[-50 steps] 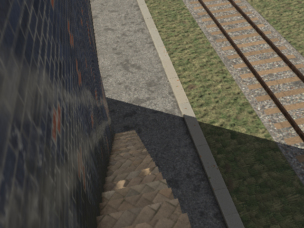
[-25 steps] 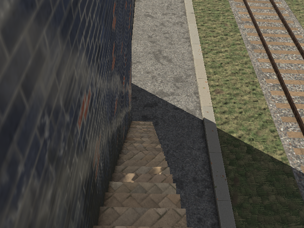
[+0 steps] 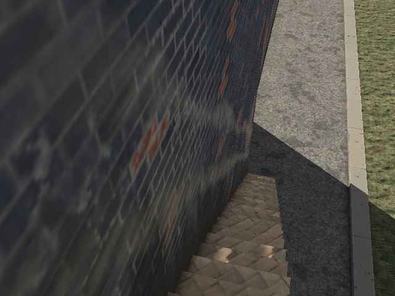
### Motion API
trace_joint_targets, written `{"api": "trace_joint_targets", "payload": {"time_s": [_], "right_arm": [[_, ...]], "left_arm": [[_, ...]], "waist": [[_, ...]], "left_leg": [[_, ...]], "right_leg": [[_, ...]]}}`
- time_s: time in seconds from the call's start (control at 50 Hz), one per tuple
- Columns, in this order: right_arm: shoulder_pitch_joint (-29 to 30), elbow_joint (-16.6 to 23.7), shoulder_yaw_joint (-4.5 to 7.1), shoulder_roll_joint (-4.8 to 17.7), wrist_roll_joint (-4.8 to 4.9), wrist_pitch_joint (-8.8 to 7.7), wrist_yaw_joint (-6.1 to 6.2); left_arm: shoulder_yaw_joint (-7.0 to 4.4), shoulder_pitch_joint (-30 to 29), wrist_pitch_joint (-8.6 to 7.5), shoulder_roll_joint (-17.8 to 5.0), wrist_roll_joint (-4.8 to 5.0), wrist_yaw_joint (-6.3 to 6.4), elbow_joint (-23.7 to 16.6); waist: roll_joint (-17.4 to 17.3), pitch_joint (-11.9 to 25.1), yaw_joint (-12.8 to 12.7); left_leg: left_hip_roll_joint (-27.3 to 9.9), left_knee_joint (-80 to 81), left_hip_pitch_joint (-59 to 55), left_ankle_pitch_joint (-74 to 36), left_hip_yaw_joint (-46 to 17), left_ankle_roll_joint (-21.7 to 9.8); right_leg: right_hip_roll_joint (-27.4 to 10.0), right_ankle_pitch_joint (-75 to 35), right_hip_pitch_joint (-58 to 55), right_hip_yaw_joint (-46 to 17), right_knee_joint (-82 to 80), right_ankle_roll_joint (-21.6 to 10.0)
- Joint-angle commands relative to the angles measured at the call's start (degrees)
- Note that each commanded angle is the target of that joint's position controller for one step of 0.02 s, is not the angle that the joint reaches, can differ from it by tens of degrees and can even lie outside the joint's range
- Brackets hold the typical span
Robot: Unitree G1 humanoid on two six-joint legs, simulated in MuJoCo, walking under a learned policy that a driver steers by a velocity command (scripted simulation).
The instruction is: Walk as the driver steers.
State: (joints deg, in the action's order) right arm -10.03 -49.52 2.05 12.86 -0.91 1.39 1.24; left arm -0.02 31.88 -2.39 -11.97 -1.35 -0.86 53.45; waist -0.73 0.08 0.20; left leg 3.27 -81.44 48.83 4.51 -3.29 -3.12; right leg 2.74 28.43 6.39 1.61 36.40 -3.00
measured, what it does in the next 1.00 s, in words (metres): goes down, turning right: left foot 0.21 m lower, then right foot 0.22 m lower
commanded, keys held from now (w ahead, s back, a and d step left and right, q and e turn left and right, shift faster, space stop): w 0.24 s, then no key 0.04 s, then e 0.72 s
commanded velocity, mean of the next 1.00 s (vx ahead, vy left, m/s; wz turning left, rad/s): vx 0.22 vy -0.02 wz -0.25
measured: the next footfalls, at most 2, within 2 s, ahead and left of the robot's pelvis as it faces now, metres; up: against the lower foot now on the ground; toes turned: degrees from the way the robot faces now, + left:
left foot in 0.28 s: +0.28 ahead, +0.11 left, -0.21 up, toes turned +0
right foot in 0.64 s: +0.40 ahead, -0.14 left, -0.43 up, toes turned -6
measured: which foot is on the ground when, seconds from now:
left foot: up 0.00-0.26, down 0.28-0.64, up 0.66-1.00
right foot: down 0.00-0.26, up 0.28-0.62, down 0.64-1.00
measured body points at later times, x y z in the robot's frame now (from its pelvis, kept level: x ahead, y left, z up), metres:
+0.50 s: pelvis +0.28 -0.01 -0.25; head +0.32 +0.01 +0.20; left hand +0.34 +0.24 -0.41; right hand +0.20 -0.27 -0.37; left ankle +0.24 +0.11 -0.93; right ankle +0.31 -0.14 -0.91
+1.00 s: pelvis +0.45 -0.06 -0.47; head +0.44 -0.06 -0.02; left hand +0.53 +0.15 -0.61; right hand +0.56 -0.35 -0.56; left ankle +0.66 +0.02 -1.14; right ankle +0.36 -0.13 -1.15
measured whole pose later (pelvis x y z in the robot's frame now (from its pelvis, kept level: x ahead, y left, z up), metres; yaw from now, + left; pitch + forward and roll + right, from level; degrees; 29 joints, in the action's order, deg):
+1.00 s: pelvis +0.45 -0.06 -0.47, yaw -20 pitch -1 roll -1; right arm -2.5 -45.8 2.1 11.4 -2.1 1.9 4.9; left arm 1.1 24.0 -0.7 -8.8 1.3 2.0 51.4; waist -2.1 1.4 -2.3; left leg 0.1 -49.6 39.1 -15.8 -5.1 4.3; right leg 10.4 35.6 16.7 -9.6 55.0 -4.5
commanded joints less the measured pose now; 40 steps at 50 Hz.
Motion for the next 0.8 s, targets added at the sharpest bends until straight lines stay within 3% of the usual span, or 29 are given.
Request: {"api": "trace_joint_targets", "payload": {"time_s": [0.02, 0.08, 0.12, 0.14, 0.2, 0.24, 0.26, 0.28, 0.3, 0.32, 0.34, 0.36, 0.38, 0.4, 0.42, 0.46, 0.48, 0.52, 0.54, 0.56, 0.58, 0.6, 0.64, 0.66, 0.68, 0.72, 0.76, 0.78, 0.8], "right_arm": [[1.91, 1.46, 1.08, 0.33, -1.74, -1.66, -3.95], [13.85, 5.41, 1.13, 1.96, -2.12, -1.77, -4.4], [16.59, 7.46, 1.09, 1.75, 0.21, -2.79, -3.34], [12.0, 5.72, 1.35, 1.83, 1.66, -3.59, -2.43], [0.18, -0.33, 1.56, 1.67, 1.8, -3.7, -0.57], [-16.16, -6.0, 2.38, 4.31, -0.1, -3.51, 0.73], [-24.48, -9.12, 3.43, 7.59, -2.41, -3.53, 0.7], [-29.73, -10.41, 3.09, 11.14, -3.09, -4.32, -0.19], [-28.19, -11.58, 3.09, 13.88, 0.42, -5.91, -0.73], [-24.83, -12.18, 3.23, 13.0, 3.35, -6.81, -0.31], [-20.79, -10.03, 2.84, 9.36, 2.96, -7.24, 1.15], [-18.57, -8.11, 1.66, 7.49, 2.31, -7.78, 2.47], [-15.99, -7.57, 1.42, 6.98, 2.0, -8.1, 4.58], [-9.76, -5.86, 1.74, 8.22, 3.42, -8.04, 6.08], [-9.67, -7.34, 1.06, 6.31, 3.15, -7.33, 6.47], [-12.53, -7.52, 1.63, 8.89, 3.7, -7.52, 7.93], [-14.92, -9.86, 0.62, 5.21, 6.1, -6.65, 8.64], [-22.85, -11.36, 0.23, 2.48, 3.0, -8.63, 8.27], [-17.9, -9.14, -0.21, 1.02, 2.46, -8.95, 8.27], [-10.83, -7.0, 0.01, 3.64, 2.66, -8.14, 8.48], [-9.33, -6.49, 0.66, 6.3, 2.01, -8.12, 8.06], [-8.88, -6.96, 0.23, 5.21, 2.86, -7.97, 7.79], [3.57, -3.61, 0.38, 7.88, 3.69, -6.32, 4.5], [-2.36, -4.33, 1.49, 8.55, 0.58, -4.2, 2.94], [-8.44, 2.22, 0.98, 5.7, 0.44, -3.51, 2.32], [-11.47, -3.77, 2.36, 8.63, -1.82, -1.97, 3.37], [-10.97, -2.27, 2.1, 6.07, -1.5, -2.09, 4.2], [-5.81, -1.03, 2.03, 5.4, -1.45, -0.77, 5.16], [2.12, 2.52, 1.25, 5.0, -1.2, 0.14, 5.23]], "left_arm": [[-0.92, -16.61, -2.07, -7.41, 0.69, 1.95, -5.75], [-0.37, -7.6, -2.39, -5.4, -0.86, 2.5, -0.84], [-0.06, -1.18, -1.74, -4.84, -2.52, 2.17, 2.55], [-0.29, -2.35, -2.08, -7.19, -2.64, 2.35, 2.45], [-0.68, -1.06, -0.74, -7.83, -3.54, 1.82, 5.21], [-0.74, -1.63, 3.32, -6.32, -4.85, 1.75, 7.37], [-1.55, -9.08, 3.62, -5.95, -3.89, 1.33, 6.81], [-2.79, -9.09, 4.12, -6.17, -0.72, 1.71, 5.36], [-2.49, 3.95, 4.08, -3.46, 0.87, 1.8, 4.34], [-1.08, 1.97, 4.68, -3.92, -2.76, 2.09, 4.94], [-1.53, -2.12, 6.4, -6.36, -5.38, 3.27, 6.1], [-2.12, -4.46, 7.4, -8.65, -5.79, 3.6, 5.56], [-2.78, -12.64, 8.31, -10.11, -5.04, 3.71, 3.68], [-0.83, -16.62, 8.55, -5.33, -3.38, 3.27, -2.54], [-0.86, -19.01, 8.48, -6.31, -2.21, 3.33, -3.51], [-0.68, -17.05, 8.92, -2.72, -3.23, 3.63, -1.24], [-0.9, -15.35, 7.36, -3.72, -3.44, 2.39, -1.69], [-1.74, -28.55, 5.69, -5.26, -3.63, 1.97, -6.69], [-0.57, -31.86, 5.27, -3.93, -2.31, 0.5, -9.18], [0.98, -28.71, 5.25, 0.68, -0.3, -0.31, -9.82], [1.15, -23.39, 5.49, 0.67, 1.85, -0.76, -8.08], [0.57, -20.01, 5.41, 0.22, 1.63, -0.15, -6.49], [-1.81, 6.18, 5.07, -5.51, -0.2, 1.35, 2.54], [-2.54, 2.09, 4.14, -8.44, 0.43, 0.63, 0.41], [-4.14, -1.9, 3.37, -16.01, -0.82, 0.2, -2.32], [-4.68, -3.28, 3.88, -13.37, 1.38, -0.21, -5.63], [-4.27, -2.14, 2.85, -12.07, -0.61, 0.88, -4.72], [-4.32, -6.82, 2.71, -11.71, -1.82, 1.12, -5.16], [-2.07, -12.4, 2.41, -5.94, -0.85, 1.98, -6.73]], "waist": [[6.04, -4.68, 5.9], [3.93, -9.99, -3.08], [2.44, -11.18, -6.35], [2.54, -8.87, -5.92], [-1.16, -4.8, -4.64], [2.53, -0.13, 2.79], [-1.94, -0.44, 9.39], [-7.98, -1.2, 8.74], [-21.37, 0.52, -2.28], [-17.24, 0.01, -2.72], [-7.8, -5.11, -1.58], [-4.2, -3.84, -3.13], [-3.85, -2.89, -1.31], [-12.14, -5.12, -5.41], [-11.61, -6.62, -5.01], [-10.16, 0.15, -3.41], [-10.65, 3.19, -4.4], [-5.11, -0.08, 3.46], [1.71, -2.05, 1.1], [-1.95, -2.12, -2.94], [-4.04, -2.4, -4.31], [-3.31, -0.25, -4.96], [-3.93, 9.17, -19.2], [15.62, 0.32, -17.44], [30.0, 4.72, -5.98], [11.05, 6.49, -4.31], [9.17, 10.81, -1.95], [11.1, 8.52, -1.64], [5.2, 1.1, 0.11]], "left_leg": [[-3.07, 31.33, -27.98, -46.11, 2.79, -0.6], [-6.76, 49.73, -11.49, -44.2, 0.15, -0.44], [-7.33, 60.32, -13.6, -44.57, 0.04, 0.28], [-6.83, 60.15, -21.28, -47.16, 1.64, 0.82], [-7.3, 60.95, -29.53, -42.08, 0.18, 0.16], [-11.76, 62.56, -49.25, -37.99, -5.18, 1.17], [-12.46, 64.52, -59.65, -39.71, -3.32, 0.28], [-16.67, 47.59, -70.04, -64.31, -2.67, 0.68], [-26.22, 39.46, -75.94, -81.38, -14.14, -6.94], [-27.25, 44.54, -65.72, -45.77, -19.85, -10.85], [-26.29, 46.44, -52.01, -38.3, -20.0, -9.75], [-22.51, 44.05, -46.64, -35.96, -16.07, -7.05], [-19.68, 44.55, -40.69, -35.77, -10.46, -5.88], [-17.54, 46.22, -25.01, -24.48, -4.87, -6.04], [-14.44, 44.11, -20.47, -24.37, -3.01, -4.41], [-19.73, 38.88, -26.14, -28.24, -8.31, -4.74], [-14.43, 33.63, -25.34, -13.09, -2.01, -4.36], [-16.4, 20.89, -32.97, 4.55, -7.98, -2.12], [-11.28, 22.26, -20.27, 19.96, -0.78, -1.91], [-11.77, 24.03, -7.75, 26.9, 1.89, -1.29], [-12.82, 21.1, -5.45, 30.25, 4.21, -1.56], [-13.68, 13.25, -0.65, 27.29, 5.67, -1.97], [-13.91, -15.12, 5.02, 5.85, 9.56, -0.95], [-0.57, -42.48, 6.61, 37.2, 19.32, 0.15], [-3.96, -47.57, 25.05, 38.75, 9.88, 1.04], [-5.72, -40.78, 26.16, 30.89, 5.52, 1.91], [-6.41, -26.85, 23.38, 15.32, -1.82, 3.66], [-5.99, -24.47, 20.68, 14.67, -1.85, 6.17], [-6.31, -8.13, 14.51, 4.1, -0.74, 8.69]], "right_leg": [[-7.81, -10.54, 27.85, -9.43, -16.61, -8.03], [-7.83, -6.99, 4.67, -13.47, -7.2, -9.41], [-8.21, -11.8, -0.88, -13.06, -0.71, -9.26], [-6.6, -11.25, 1.93, -11.26, 3.76, -8.66], [-3.96, -14.66, 0.14, -10.28, 18.81, -8.04], [0.06, -11.07, 5.96, -8.5, 41.31, -7.92], [7.09, 10.4, 15.13, -4.18, 59.94, -4.36], [11.4, 28.8, 32.26, -3.23, 77.04, -1.11], [5.86, 23.0, 43.85, -5.54, 68.91, 0.65], [-0.08, 16.75, 46.24, -6.74, 58.81, 2.1], [-1.76, 14.53, 42.17, -5.68, 58.17, 3.5], [-2.62, 6.49, 40.79, -5.66, 53.29, 4.29], [-3.08, 1.23, 38.99, -4.73, 50.83, 4.76], [-3.65, -18.37, 33.27, -6.52, 30.2, 6.18], [-2.39, -21.14, 26.94, -4.53, 24.55, 6.77], [-1.63, -27.99, 21.06, -1.78, 31.84, 6.16], [-4.2, -33.44, 19.83, -3.44, 23.09, 4.77], [-3.36, -41.72, 40.32, -6.06, 22.23, 5.13], [-1.26, -58.72, 27.88, -5.15, 6.28, 6.57], [-0.85, -63.87, 11.22, -3.88, 0.14, 5.75], [-2.18, -66.63, 3.88, -4.44, -5.93, 4.97], [0.15, -69.58, -5.52, -0.1, -2.17, 5.04], [-3.99, -62.09, -26.45, -5.93, -2.26, -1.26], [-6.31, -67.24, -20.3, -7.68, -18.03, -3.98], [-16.43, -105.82, -31.86, -22.56, 3.26, -9.59], [-19.47, -98.24, -27.52, -23.2, 2.23, -11.04], [-22.01, -76.82, -16.48, -27.75, 4.23, -14.99], [-22.69, -70.25, -5.81, -33.96, 1.17, -18.28], [-18.19, -62.59, 8.18, -30.36, -2.61, -14.73]]}}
